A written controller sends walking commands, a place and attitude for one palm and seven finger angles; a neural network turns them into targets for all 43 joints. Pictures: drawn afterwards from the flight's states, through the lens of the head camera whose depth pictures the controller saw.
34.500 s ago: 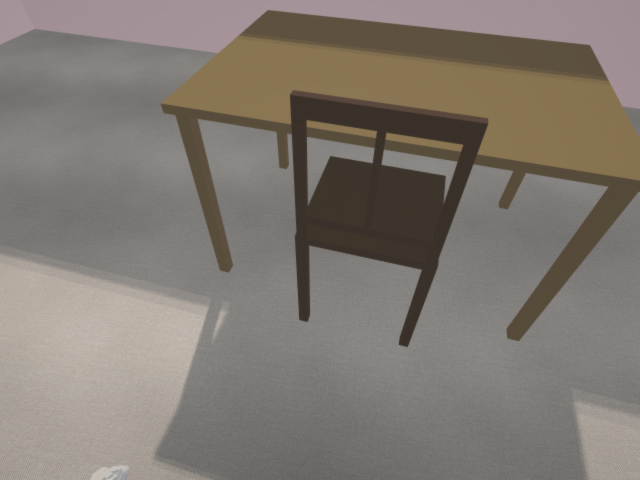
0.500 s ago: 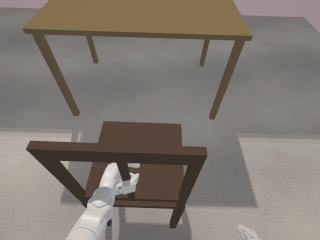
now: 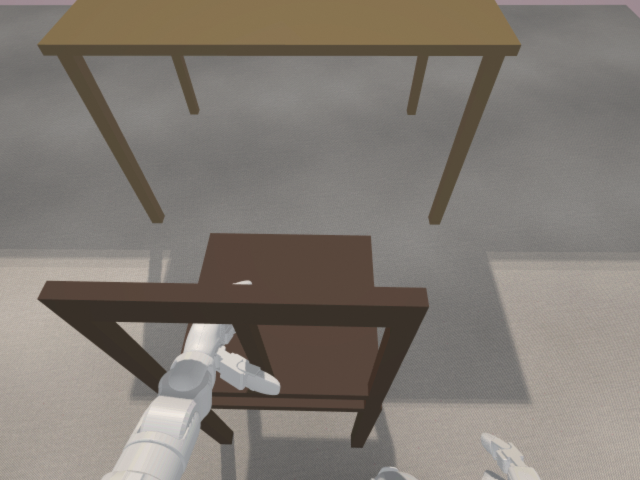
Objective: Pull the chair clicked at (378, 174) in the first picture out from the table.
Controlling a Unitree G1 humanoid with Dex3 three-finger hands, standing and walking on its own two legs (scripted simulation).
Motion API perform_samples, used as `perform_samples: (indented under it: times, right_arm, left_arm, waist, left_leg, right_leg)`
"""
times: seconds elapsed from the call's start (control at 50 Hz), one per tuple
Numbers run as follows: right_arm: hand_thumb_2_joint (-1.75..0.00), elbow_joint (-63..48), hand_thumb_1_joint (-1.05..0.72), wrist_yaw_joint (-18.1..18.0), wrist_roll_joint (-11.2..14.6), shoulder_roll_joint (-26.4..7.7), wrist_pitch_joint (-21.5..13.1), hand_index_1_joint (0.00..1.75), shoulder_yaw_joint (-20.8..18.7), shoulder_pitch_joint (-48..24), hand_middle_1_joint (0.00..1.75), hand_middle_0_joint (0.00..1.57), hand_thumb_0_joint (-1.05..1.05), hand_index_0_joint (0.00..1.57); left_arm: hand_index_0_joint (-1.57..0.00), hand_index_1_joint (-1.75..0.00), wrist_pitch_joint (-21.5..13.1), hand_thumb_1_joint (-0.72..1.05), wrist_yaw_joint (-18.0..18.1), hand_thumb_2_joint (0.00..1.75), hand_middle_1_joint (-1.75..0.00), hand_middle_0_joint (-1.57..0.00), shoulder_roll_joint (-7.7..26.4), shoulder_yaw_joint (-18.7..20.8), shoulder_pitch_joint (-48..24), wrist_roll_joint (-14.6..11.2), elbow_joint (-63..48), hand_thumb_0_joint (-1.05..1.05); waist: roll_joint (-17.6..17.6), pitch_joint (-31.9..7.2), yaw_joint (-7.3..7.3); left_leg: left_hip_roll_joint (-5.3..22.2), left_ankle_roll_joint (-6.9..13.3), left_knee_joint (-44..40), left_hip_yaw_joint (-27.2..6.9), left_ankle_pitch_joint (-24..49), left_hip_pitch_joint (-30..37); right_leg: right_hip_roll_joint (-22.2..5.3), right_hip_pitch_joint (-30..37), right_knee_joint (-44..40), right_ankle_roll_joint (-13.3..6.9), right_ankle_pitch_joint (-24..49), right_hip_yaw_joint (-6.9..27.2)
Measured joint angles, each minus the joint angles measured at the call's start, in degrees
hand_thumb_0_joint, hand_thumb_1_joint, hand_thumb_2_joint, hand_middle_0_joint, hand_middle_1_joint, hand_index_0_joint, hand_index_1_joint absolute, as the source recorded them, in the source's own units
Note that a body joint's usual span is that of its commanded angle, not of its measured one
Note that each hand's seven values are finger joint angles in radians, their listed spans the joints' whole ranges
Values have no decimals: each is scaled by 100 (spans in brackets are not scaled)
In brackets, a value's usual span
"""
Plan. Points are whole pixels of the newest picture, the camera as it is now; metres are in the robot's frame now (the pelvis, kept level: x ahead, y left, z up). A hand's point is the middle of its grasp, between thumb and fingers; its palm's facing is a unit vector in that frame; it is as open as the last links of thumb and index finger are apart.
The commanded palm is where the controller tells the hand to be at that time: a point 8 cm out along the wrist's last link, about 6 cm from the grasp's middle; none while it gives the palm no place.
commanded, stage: open the thumb and straighten the fingers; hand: left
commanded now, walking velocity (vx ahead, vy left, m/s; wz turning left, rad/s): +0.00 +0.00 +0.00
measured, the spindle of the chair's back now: (259, 359) +0.29 +0.08 -0.07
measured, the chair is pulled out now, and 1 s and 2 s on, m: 0.67 0.67 0.67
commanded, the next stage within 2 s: draw the fingers out of the gap in 0.10 s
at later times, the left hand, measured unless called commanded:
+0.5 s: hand (230, 383) +0.25 +0.12 -0.05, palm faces -0.14 -0.99 -0.08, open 17.5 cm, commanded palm +0.24 +0.17 -0.03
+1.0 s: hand (219, 448) +0.18 +0.12 -0.04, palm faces -0.11 -0.99 -0.07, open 17.5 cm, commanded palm +0.16 +0.18 -0.03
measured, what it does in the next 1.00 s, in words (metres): stands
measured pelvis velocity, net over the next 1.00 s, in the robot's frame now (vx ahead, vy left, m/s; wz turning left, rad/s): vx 0.00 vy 0.00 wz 0.05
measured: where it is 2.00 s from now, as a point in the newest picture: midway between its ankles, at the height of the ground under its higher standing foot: outside the picture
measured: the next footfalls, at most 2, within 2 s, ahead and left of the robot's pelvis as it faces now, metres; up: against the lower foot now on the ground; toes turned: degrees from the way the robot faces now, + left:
none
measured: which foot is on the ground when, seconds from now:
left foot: down 0.00-1.00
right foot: down 0.00-1.00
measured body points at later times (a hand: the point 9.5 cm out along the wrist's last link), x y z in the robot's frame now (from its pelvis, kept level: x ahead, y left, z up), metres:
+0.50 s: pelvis +0.02 +0.00 -0.01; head +0.06 -0.01 +0.44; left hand +0.26 +0.17 -0.04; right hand +0.16 -0.26 -0.10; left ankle -0.03 +0.12 -0.71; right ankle +0.03 -0.12 -0.71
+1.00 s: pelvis +0.00 +0.00 -0.02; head +0.04 +0.00 +0.43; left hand +0.18 +0.17 -0.03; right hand +0.18 -0.23 -0.09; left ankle -0.03 +0.12 -0.71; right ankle +0.03 -0.12 -0.71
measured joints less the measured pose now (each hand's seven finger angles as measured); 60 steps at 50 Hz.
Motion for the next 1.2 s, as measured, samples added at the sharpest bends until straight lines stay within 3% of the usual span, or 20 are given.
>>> perform_samples:
  times: [0.12, 0.24, 0.36, 0.58, 0.72, 0.9, 1.1, 1.12, 1.2]
  right_arm:
    - [-90, -96, -91, -4, 31, -100, -38, 30, -41, 60, 29, 20, 1, 20]
    - [-90, -130, -91, -78, 13, -175, -57, 30, -57, -34, 29, 20, 1, 20]
    - [-90, -287, -91, -97, 10, -140, -38, 30, -78, -63, 29, 20, 1, 20]
    - [-90, -519, -91, -164, 32, -195, -180, 30, -42, -128, 29, 20, 1, 20]
    - [-90, -613, -91, -218, 3, -75, -283, 30, 35, -162, 29, 20, 1, 20]
    - [-90, -806, -91, -284, 22, -97, -264, 30, 102, -185, 30, 20, 1, 20]
    - [-90, -847, -91, -338, 27, -47, -287, 30, 38, -59, 30, 20, 1, 20]
    - [-90, -847, -91, -343, 27, -44, -317, 30, 34, -66, 30, 20, 1, 20]
    - [-90, -751, -91, -328, 22, 7, -571, 30, -31, -86, 30, 20, 1, 20]
  left_arm:
    - [-5, -17, 245, -54, -158, 20, -17, -6, 161, -81, 190, -136, -355, -1]
    - [-2, -5, 402, -54, -273, 20, -5, -2, 42, -176, 471, -146, -661, -1]
    - [-1, -1, 375, -54, -249, 20, -2, -1, 258, 94, 791, -83, -1109, -1]
    - [0, 0, 707, -54, -350, 20, 0, 0, 217, -451, 2092, -106, -2231, -1]
    - [0, 0, 523, -54, -193, 20, 0, -1, 313, -440, 2619, 20, -3026, -1]
    - [0, 0, 911, -54, -361, 20, 0, 0, 360, -544, 3134, -42, -3358, -1]
    - [0, 0, 771, -54, -258, 20, 0, 0, 384, -497, 3842, 59, -4036, -1]
    - [0, 0, 683, -54, -255, 20, 0, 0, 365, -472, 3919, -90, -4090, -1]
    - [0, 0, -224, -54, -198, 20, 0, 0, 274, -340, 4146, -468, -4467, -1]
  waist:
    - [127, -86, 45]
    - [109, -128, 46]
    - [2, -117, 37]
    - [148, -193, 122]
    - [65, -240, 180]
    - [167, -319, 144]
    - [114, -401, 173]
    - [115, -403, 167]
    - [69, -392, 234]
  left_leg:
    - [20, -15, 98, -102, -83, -102]
    - [0, -12, 206, -141, -169, -167]
    - [34, -43, 267, -152, -212, -194]
    - [-21, -7, 593, -256, -367, -367]
    - [-34, -20, 784, -319, -418, -476]
    - [-37, 10, 1028, -333, -504, -631]
    - [-39, 21, 1249, -369, -596, -808]
    - [-36, 23, 1287, -375, -609, -847]
    - [-17, 15, 1521, -395, -694, -1081]
  right_leg:
    - [7, -22, 14, -3, -70, -101]
    - [-23, -75, 136, 6, -178, -134]
    - [7, -108, 202, -26, -225, -143]
    - [-72, -198, 458, 14, -378, -228]
    - [-97, -270, 628, -2, -441, -278]
    - [-109, -390, 800, 22, -485, -281]
    - [-120, -531, 968, 31, -555, -304]
    - [-119, -563, 993, 33, -563, -308]
    - [-111, -776, 1181, 26, -618, -317]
